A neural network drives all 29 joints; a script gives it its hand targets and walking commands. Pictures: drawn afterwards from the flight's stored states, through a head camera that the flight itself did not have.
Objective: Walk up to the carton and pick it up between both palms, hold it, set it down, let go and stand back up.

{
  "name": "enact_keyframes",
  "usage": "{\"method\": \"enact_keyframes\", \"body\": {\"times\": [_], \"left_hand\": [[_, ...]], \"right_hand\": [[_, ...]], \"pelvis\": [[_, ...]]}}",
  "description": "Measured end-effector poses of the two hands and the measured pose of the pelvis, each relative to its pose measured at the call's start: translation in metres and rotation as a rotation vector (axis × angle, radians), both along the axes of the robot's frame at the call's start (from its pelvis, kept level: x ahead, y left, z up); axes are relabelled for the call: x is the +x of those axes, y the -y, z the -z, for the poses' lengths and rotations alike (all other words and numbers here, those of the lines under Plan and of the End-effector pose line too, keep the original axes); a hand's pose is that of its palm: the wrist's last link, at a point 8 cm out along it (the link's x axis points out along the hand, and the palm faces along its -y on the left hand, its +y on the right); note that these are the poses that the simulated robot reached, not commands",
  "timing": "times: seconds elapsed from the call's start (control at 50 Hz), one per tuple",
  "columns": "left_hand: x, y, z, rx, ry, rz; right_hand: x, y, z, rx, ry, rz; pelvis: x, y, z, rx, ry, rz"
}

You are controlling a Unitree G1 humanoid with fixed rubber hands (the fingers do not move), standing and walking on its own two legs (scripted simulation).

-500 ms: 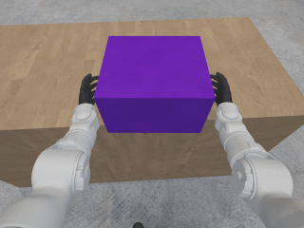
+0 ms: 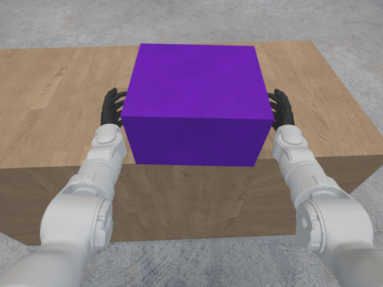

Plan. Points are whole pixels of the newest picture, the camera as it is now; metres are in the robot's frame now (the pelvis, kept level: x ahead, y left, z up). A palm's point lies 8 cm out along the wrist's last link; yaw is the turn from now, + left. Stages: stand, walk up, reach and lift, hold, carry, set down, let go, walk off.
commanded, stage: reach and lift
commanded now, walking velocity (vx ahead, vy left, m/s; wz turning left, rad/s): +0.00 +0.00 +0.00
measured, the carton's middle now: (196, 104) +0.53 +0.03 +0.07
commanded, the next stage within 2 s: hold in 1.78 s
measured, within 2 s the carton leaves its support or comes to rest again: neither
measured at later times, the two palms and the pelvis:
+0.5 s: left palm (94, 118) +0.36 +0.21 +0.18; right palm (304, 119) +0.38 -0.17 +0.17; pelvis -0.02 +0.00 +0.00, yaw +0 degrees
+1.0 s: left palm (91, 105) +0.37 +0.21 +0.21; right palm (312, 104) +0.38 -0.17 +0.20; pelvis -0.02 +0.00 +0.01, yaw +0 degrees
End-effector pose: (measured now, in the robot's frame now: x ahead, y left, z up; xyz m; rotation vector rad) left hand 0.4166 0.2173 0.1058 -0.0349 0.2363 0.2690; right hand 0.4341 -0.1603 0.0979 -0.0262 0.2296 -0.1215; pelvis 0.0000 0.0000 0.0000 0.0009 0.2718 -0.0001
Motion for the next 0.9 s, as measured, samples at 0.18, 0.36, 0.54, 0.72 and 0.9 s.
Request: {"method": "enact_keyframes", "body": {"times": [0.18,0.36,0.54,0.72,0.9], "left_hand": [[-0.014,0.006,-0.031,0.005,0.027,0.02],[-0.039,0.009,-0.06,0.021,0.025,0.03],[-0.058,0.003,-0.078,0.035,0.011,0.014],[-0.06,0.002,-0.084,0.034,-0.004,0.018],[-0.052,0.008,-0.092,0.049,-0.02,0.027]], "right_hand": [[-0.02,0.006,-0.028,-0.004,0.019,0.017],[-0.044,0.01,-0.056,-0.008,0.019,0.022],[-0.057,0.004,-0.079,0.03,0.021,0.001],[-0.058,0.004,-0.088,0.036,0.025,-0.004],[-0.054,0.009,-0.093,0.007,0.016,0.01]], "pelvis": [[-0.008,0.0,-0.002,0.0,0.076,0.0],[-0.018,0.0,-0.003,0.0,0.166,0.0],[-0.026,-0.001,-0.003,-0.001,0.234,0.0],[-0.028,-0.001,-0.004,-0.001,0.255,0.0],[-0.025,0.0,-0.004,-0.001,0.251,0.0]]}}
